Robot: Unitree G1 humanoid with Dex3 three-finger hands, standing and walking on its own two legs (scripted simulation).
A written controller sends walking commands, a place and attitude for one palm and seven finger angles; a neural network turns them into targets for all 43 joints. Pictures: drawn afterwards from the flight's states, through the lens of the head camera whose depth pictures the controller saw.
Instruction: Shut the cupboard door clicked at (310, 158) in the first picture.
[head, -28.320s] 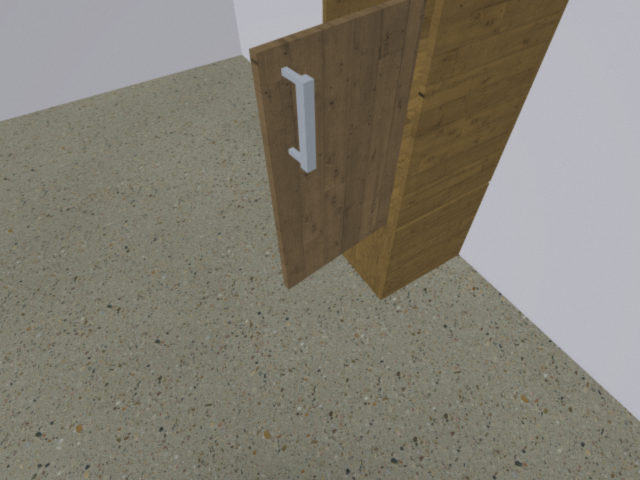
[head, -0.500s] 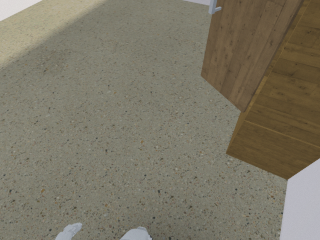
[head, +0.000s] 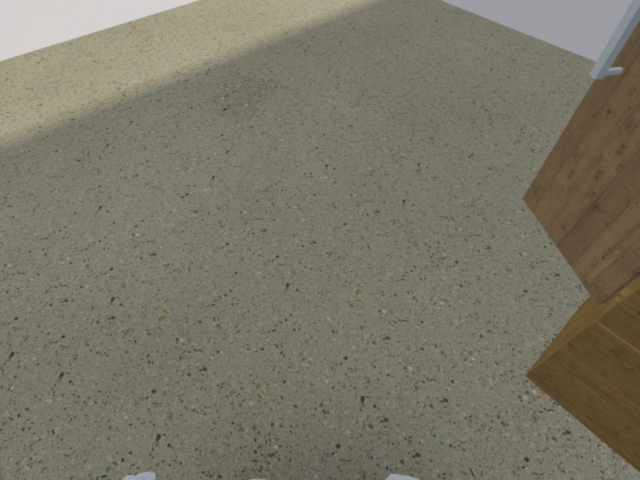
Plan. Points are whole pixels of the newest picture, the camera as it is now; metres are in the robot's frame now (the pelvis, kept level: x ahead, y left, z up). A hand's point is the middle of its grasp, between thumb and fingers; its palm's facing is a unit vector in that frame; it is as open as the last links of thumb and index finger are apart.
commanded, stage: walk to a spot facing it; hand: left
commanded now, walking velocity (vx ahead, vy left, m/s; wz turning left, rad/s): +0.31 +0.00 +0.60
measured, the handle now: (630, 34) +0.84 -0.53 +0.14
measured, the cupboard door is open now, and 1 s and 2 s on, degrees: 60 60 60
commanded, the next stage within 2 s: turn to face it in 1.14 s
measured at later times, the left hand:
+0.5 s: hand out of the picture +0.01 +0.22 -0.19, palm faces +0.36 -0.91 -0.19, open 7.4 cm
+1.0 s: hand (161, 369) +0.29 +0.27 -0.15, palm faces +0.43 -0.87 -0.23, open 7.2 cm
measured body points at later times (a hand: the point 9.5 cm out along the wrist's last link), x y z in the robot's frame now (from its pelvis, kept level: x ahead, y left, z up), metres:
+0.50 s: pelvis +0.11 +0.06 -0.02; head +0.16 +0.09 +0.43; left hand -0.01 +0.27 -0.17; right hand +0.32 -0.13 -0.14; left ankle +0.15 +0.17 -0.73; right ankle +0.06 -0.11 -0.67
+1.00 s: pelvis +0.33 +0.09 +0.01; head +0.36 +0.09 +0.46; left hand +0.26 +0.32 -0.13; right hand +0.42 -0.12 -0.15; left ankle +0.25 +0.21 -0.65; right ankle +0.34 +0.00 -0.73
